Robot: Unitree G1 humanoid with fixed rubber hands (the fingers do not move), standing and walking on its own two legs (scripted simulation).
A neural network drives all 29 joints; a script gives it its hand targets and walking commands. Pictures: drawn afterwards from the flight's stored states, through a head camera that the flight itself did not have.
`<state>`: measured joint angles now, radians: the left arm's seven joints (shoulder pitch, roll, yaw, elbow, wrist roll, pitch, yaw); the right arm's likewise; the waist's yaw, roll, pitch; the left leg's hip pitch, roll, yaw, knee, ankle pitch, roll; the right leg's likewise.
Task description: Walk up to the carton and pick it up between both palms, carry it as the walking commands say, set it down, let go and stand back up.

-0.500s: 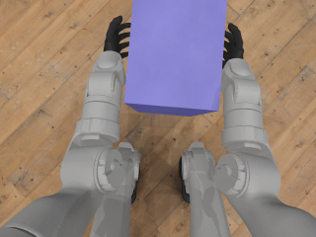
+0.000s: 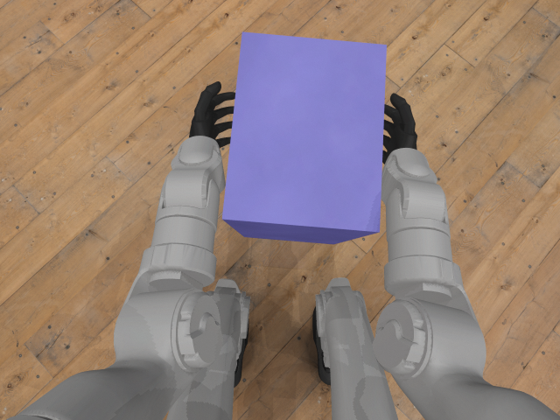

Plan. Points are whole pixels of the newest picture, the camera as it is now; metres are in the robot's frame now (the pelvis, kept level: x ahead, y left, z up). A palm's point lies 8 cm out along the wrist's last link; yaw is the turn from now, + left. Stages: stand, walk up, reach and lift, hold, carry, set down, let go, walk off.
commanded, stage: reach and lift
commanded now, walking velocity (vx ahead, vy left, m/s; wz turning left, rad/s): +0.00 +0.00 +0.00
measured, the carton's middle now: (298, 163) +0.47 -0.03 -0.12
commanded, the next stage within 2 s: none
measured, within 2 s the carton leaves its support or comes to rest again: neither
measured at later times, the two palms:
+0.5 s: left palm (189, 135) +0.45 +0.11 +0.03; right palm (420, 149) +0.44 -0.16 +0.02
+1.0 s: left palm (166, 125) +0.43 +0.11 +0.10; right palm (456, 142) +0.42 -0.16 +0.10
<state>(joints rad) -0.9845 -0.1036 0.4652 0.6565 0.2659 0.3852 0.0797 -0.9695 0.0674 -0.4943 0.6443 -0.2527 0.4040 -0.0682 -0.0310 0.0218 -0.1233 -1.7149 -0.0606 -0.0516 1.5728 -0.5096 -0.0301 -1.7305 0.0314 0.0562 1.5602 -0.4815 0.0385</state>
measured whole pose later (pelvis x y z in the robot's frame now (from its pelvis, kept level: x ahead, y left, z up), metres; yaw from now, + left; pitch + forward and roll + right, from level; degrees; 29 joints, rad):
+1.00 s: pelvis +0.04 +0.00 +0.13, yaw +0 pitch +23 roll +0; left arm -0.64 -0.18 0.40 0.58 0.28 0.34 0.06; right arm -0.63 0.16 -0.44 0.56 -0.26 0.36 -0.05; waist -0.03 0.01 -0.10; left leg -1.06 -0.04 -0.07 1.05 -0.40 -0.02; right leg -1.08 0.03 0.06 1.04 -0.37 0.02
